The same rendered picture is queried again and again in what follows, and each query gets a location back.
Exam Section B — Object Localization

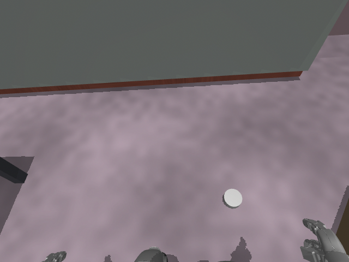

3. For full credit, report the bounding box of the left robot hand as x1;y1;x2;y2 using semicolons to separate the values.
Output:
42;251;67;262

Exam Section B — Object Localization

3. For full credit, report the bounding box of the right robot arm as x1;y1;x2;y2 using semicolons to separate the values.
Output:
324;251;349;262

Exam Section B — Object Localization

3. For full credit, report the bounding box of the right robot hand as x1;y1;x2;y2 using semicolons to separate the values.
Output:
300;218;346;262

